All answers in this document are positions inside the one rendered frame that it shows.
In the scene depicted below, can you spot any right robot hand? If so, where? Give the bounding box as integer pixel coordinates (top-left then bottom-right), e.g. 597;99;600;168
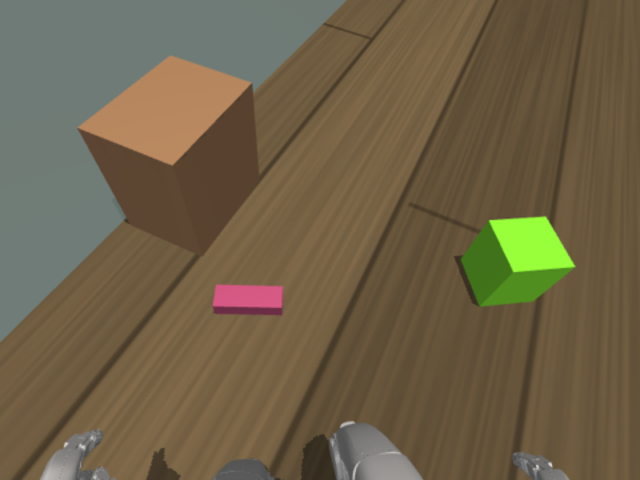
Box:
512;452;569;480

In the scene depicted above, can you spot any left robot hand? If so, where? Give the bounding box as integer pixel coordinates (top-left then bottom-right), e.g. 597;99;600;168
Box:
40;430;116;480

